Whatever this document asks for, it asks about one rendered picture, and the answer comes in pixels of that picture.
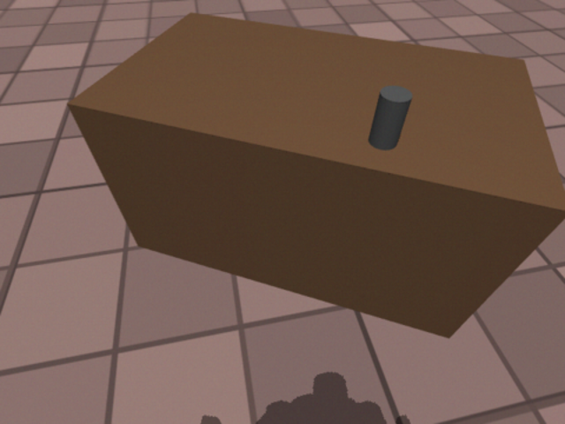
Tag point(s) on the can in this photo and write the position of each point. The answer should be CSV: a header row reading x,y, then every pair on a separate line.
x,y
389,117

